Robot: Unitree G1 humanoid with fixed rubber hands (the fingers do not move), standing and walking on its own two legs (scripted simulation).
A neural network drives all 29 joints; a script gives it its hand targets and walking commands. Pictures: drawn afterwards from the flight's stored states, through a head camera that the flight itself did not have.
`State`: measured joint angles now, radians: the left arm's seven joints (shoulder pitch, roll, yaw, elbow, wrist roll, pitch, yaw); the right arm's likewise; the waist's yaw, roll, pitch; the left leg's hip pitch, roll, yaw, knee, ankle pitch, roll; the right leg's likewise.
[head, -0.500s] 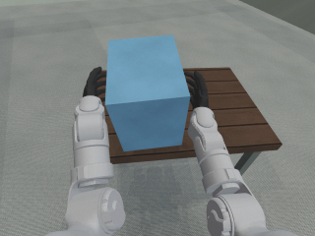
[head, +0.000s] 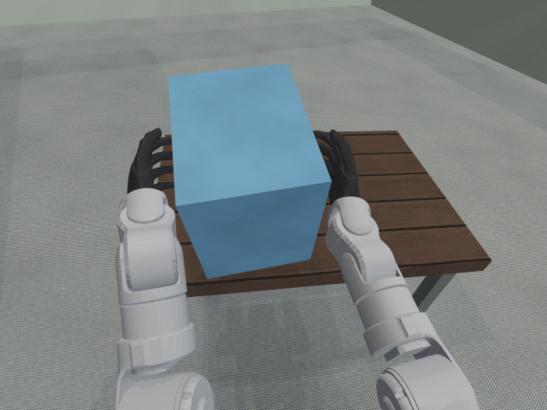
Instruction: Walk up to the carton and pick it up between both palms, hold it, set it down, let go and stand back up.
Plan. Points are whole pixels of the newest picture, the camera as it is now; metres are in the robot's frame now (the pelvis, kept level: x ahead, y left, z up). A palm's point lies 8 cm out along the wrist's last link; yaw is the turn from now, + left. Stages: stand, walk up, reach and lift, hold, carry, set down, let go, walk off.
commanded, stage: hold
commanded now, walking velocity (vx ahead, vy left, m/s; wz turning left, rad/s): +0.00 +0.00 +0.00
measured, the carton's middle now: (245, 176) +0.42 +0.01 +0.15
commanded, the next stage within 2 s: none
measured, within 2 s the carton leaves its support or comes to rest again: neither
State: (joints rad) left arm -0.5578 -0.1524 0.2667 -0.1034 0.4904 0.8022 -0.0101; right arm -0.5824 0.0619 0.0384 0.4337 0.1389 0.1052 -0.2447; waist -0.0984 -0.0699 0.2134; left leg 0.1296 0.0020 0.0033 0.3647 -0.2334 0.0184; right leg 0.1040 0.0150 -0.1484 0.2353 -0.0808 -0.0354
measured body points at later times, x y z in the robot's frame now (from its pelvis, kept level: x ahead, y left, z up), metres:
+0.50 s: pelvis -0.02 -0.02 +0.00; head -0.02 +0.00 +0.45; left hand +0.38 +0.11 +0.18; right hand +0.37 -0.15 +0.16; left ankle +0.00 +0.10 -0.74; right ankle +0.06 -0.10 -0.75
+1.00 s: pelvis +0.00 -0.02 +0.00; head -0.02 +0.00 +0.45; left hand +0.36 +0.13 +0.17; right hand +0.35 -0.13 +0.16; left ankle +0.00 +0.10 -0.75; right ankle +0.06 -0.10 -0.75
